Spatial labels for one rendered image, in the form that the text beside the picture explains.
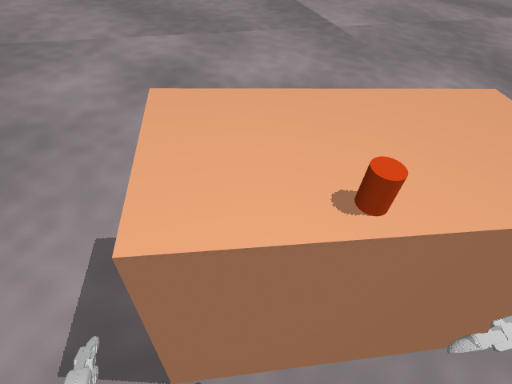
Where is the right robot hand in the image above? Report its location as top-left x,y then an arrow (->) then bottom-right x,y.
447,315 -> 512,354

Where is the can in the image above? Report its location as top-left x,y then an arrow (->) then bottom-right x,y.
354,157 -> 408,216

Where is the left robot hand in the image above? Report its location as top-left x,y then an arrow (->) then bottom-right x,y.
63,336 -> 99,384

